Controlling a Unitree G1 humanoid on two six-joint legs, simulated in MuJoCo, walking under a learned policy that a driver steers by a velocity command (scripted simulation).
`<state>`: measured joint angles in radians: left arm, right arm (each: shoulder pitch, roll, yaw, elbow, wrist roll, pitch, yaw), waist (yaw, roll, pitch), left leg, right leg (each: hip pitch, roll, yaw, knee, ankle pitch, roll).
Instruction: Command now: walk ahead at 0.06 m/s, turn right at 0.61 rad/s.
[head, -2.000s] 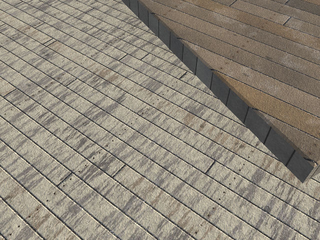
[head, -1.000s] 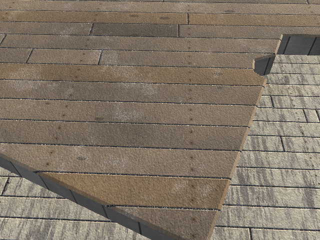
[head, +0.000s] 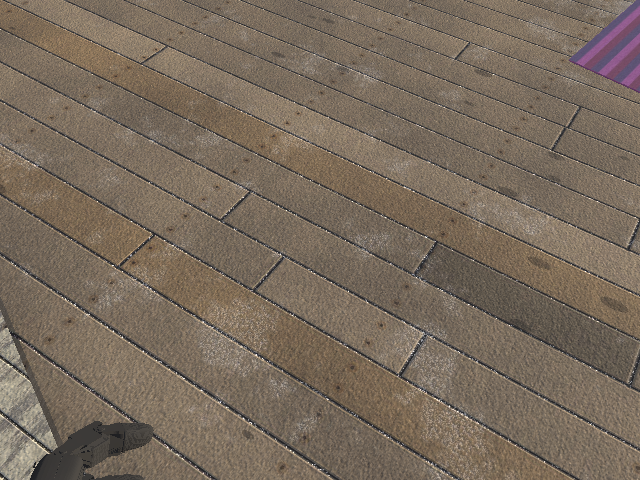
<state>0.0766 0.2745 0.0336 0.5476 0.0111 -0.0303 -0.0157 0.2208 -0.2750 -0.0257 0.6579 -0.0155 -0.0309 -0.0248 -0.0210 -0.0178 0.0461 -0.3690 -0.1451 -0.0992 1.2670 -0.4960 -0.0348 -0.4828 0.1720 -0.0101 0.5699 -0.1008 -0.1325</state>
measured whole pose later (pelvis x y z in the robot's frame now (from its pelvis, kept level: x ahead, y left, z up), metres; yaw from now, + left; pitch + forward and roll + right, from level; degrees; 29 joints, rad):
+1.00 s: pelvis +0.16 -0.04 +0.02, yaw -30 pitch +4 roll +0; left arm 0.16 0.25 0.00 0.57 0.04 -0.06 -0.01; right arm 0.46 -0.28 -0.09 0.77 0.00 -0.03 0.02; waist -0.06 0.00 -0.07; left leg -0.31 -0.02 -0.14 0.75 -0.43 0.06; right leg -0.35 -0.01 -0.02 0.56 -0.28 0.00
